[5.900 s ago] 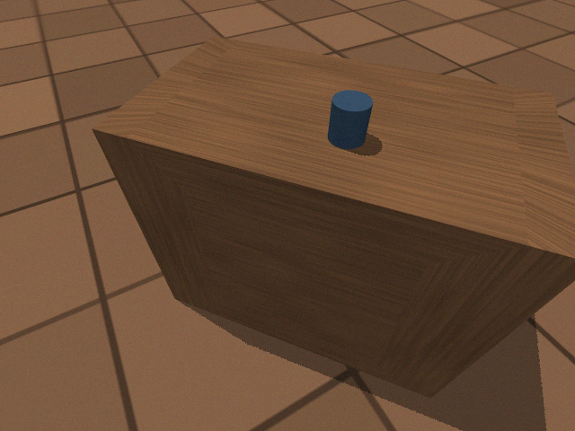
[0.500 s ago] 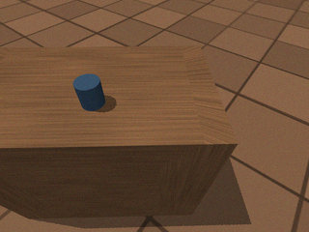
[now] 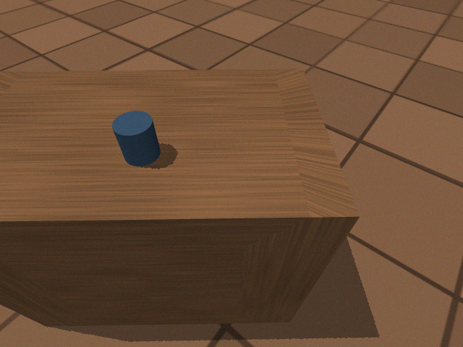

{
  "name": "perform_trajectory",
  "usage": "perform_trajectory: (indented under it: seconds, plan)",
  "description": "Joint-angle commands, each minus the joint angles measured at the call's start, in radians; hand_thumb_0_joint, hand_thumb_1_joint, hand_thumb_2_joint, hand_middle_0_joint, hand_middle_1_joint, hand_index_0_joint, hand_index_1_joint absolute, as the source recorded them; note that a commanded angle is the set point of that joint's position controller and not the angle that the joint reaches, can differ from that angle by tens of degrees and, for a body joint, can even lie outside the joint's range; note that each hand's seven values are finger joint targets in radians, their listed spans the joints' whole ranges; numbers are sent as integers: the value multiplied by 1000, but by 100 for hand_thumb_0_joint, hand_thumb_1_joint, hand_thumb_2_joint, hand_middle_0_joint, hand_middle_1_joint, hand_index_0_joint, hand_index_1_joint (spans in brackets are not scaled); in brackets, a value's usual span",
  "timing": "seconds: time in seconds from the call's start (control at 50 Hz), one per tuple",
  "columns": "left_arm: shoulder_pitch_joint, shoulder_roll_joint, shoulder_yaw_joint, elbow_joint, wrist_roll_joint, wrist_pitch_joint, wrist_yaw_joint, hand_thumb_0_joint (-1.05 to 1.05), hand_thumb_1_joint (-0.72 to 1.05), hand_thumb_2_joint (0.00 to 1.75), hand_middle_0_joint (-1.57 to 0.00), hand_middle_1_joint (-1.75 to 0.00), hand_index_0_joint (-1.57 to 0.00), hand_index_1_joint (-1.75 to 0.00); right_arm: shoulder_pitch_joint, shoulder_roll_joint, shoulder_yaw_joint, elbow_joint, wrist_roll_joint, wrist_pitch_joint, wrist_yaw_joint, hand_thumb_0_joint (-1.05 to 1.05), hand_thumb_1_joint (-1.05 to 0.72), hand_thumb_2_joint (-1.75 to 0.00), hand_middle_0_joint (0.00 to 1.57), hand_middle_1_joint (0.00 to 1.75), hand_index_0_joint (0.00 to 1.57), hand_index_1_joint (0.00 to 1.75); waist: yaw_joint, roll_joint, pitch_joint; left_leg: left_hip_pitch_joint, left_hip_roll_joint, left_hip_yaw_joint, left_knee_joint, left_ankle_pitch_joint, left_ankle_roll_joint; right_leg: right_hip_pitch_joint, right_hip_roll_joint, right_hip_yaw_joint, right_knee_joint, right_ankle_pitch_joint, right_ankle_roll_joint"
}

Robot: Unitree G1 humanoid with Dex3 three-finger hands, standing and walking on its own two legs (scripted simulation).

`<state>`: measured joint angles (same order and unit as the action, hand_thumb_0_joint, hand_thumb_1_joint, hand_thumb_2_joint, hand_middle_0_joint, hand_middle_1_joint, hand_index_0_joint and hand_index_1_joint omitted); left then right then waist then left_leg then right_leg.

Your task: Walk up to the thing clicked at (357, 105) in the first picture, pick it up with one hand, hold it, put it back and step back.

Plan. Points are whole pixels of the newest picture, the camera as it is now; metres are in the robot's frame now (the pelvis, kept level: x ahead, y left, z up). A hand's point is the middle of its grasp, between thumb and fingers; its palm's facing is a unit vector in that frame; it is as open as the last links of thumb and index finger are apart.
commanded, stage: stand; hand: left
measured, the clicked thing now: (137, 139) +0.52 +0.21 +0.06
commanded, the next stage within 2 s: rise first in 0.08 s
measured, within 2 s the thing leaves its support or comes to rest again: neither
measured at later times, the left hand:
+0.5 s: hand (97, 331) +0.18 +0.25 -0.10, palm faces +0.25 -0.92 -0.32, open 12.7 cm
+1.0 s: hand (48, 304) +0.19 +0.28 +0.04, palm faces +0.37 -0.84 -0.40, open 17.5 cm
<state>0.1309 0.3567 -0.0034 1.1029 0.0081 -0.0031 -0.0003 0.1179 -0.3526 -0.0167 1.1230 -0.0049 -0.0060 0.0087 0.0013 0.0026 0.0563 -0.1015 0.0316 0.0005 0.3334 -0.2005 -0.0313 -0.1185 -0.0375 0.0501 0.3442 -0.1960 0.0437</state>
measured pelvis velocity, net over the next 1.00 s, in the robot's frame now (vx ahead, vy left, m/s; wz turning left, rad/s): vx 0.01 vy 0.00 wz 0.04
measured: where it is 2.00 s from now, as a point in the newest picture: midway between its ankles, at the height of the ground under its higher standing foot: outside the picture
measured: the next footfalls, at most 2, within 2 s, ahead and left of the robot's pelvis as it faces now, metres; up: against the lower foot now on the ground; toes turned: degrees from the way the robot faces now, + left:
none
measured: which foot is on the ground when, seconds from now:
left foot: down 0.00-1.00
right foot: down 0.00-1.00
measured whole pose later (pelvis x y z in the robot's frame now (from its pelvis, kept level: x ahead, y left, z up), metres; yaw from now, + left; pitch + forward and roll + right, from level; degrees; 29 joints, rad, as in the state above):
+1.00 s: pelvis +0.01 +0.00 -0.01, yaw +2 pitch -2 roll +0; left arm 0.42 0.32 0.26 0.01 -0.05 -0.13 0.05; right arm 0.28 -0.23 -0.13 0.58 0.03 -0.09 -0.05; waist 0.05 0.05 0.02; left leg -0.14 0.03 -0.04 0.44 -0.26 -0.03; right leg -0.14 -0.04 0.01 0.44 -0.27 0.04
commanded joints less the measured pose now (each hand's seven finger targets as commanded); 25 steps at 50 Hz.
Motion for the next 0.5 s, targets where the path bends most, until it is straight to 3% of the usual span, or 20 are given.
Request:
perform_trajectory:
  seconds: [0.0, 0.14, 0.16, 0.18, 0.2, 0.22, 0.24, 0.26, 0.3, 0.34, 0.36, 0.4, 0.44, 0.46, 0.48]
  plan:
    - [-30, 219, 42, -56, 1, -22, 12, 0, 90, 90, -20, -30, -20, -30, -35, -217, -40, -60, -3, -16, -10, 0, -90, -90, 20, 30, 20, 30, -4, -17, -75, 19, 95, -59, -48, 132, 47, -16, -77, 43, -43, 152, -62]
    - [-20, 216, 42, -57, -1, -27, 13, 0, 90, 90, -20, -30, -20, -30, -32, -222, -38, -60, 0, -16, -11, 0, -90, -90, 20, 30, 20, 30, -3, 4, -97, 39, 100, -55, -28, 213, 49, 11, -85, 42, -32, 249, -57]
    - [-24, 221, 44, -57, 1, -28, 14, 0, 82, 82, -12, -22, -12, -22, -33, -217, -40, -64, 0, -17, -11, 0, -82, -82, 12, 22, 12, 22, -6, -5, -109, 43, 101, -56, -23, 230, 48, 20, -86, 39, -26, 265, -58]
    - [-375, 16, 18, -408, -70, -102, 19, 0, 74, 74, -4, -14, -4, -14, -384, -26, -2, -415, 97, -132, -24, 0, -74, -74, 4, 14, 5, 14, -33, 4, -138, -118, -33, 46, 84, 146, 24, -97, 28, -73, 48, 156, -35]
    - [-344, 86, 28, -416, -106, -142, 44, 0, 66, 66, -8, -6, -5, -8, -336, -55, 4, -431, 107, -148, -39, 0, -66, -66, 4, 6, 5, 6, 13, -53, -155, -69, -27, 42, 39, 78, 25, -28, 24, -76, 17, 77, -34]
    - [-254, 162, 70, -323, -100, -137, 61, 0, 58, 58, -7, -5, -4, -9, -242, -160, -59, -325, 100, -139, -64, 0, -58, -58, 4, 5, 5, 5, -24, -32, -91, -81, -30, 45, 24, 18, 26, -81, 29, -71, 12, 28, -40]
    - [-170, 225, 131, -270, -97, -126, 67, 0, 50, 50, -8, -6, -6, -8, -189, -189, -100, -267, 95, -126, -68, 0, -50, -50, 4, 5, 5, 5, 11, 13, -60, -128, -26, 55, 39, 7, 16, -80, 33, -75, 27, 15, -45]
    - [-137, 236, 182, -300, -93, -116, 75, 0, 42, 42, -9, -7, -7, -9, -190, -201, -133, -259, 90, -126, -76, 0, -42, -42, 5, 5, 5, 5, 21, 21, -142, -111, -24, 52, 59, 70, 12, -63, 37, -79, 51, 67, -49]
    - [-160, 209, 177, -357, -82, -125, 88, 0, 26, 27, -8, -7, -7, -8, -167, -174, -142, -293, 75, -138, -88, 0, -27, -26, 5, 5, 5, 5, 7, 22, -261, -75, -20, 46, 92, 174, 16, -31, 39, -77, 80, 181, -44]
    - [-45, 175, 211, -299, -53, -112, 83, 0, 13, 22, -8, -7, -7, -7, -35, -139, -176, -246, 52, -123, -81, 0, -17, -21, 5, 5, 5, 5, -7, 16, -217, -107, -27, 40, 101, 196, 26, -77, 44, -77, 87, 208, -44]
    - [-14, 160, 224, -351, -47, -110, 79, 0, 8, 19, -7, -7, -8, -6, 12, -122, -185, -276, 46, -118, -76, 0, -11, -19, 5, 5, 5, 5, 2, 35, -259, -78, -32, 44, 99, 223, 22, -48, 45, -80, 83, 225, -45]
    - [47, 168, 245, -426, -44, -103, 81, 0, 0, 13, -6, -6, -8, -5, 25, -90, -161, -339, 50, -108, -71, 0, 1, -15, 5, 5, 5, 5, 32, 44, -278, -58, -32, 48, 84, 269, 15, -16, 46, -88, 74, 250, -45]
    - [55, 144, 237, -543, -53, -100, 75, 0, -11, 10, -6, -7, -8, -5, 34, -59, -141, -442, 56, -101, -65, 0, 10, -13, 5, 5, 5, 5, 25, 26, -266, -60, -33, 53, 82, 280, 14, -19, 44, -94, 64, 255, -40]
    - [74, 136, 242, -567, -57, -96, 73, 0, -17, 8, -6, -6, -8, -5, 65, -66, -154, -442, 57, -97, -66, 0, 15, -12, 5, 5, 5, 5, 18, 23, -233, -69, -33, 52, 76, 265, 15, -39, 45, -99, 62, 240, -40]
    - [53, 125, 230, -634, -58, -96, 70, 0, -22, 7, -7, -6, -8, -5, 42, -40, -129, -486, 59, -97, -63, 0, 18, -11, 5, 5, 5, 5, 23, 30, -205, -78, -34, 54, 69, 238, 16, -52, 40, -100, 53, 214, -41]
